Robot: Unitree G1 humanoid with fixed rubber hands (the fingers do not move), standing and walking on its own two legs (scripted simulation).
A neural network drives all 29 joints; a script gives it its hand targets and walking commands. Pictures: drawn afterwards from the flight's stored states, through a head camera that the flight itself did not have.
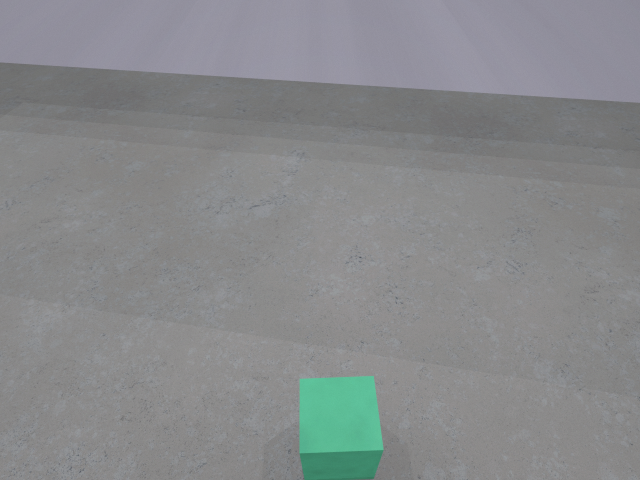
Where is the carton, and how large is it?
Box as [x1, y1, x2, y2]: [299, 376, 383, 479]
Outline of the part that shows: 373,376 300,379 299,453 304,479 373,478 383,450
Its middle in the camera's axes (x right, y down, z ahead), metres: +0.05 +0.51 +1.05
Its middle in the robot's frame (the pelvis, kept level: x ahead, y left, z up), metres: +0.40 +0.00 -0.64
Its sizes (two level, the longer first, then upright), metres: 0.193 0.176 0.274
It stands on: the floor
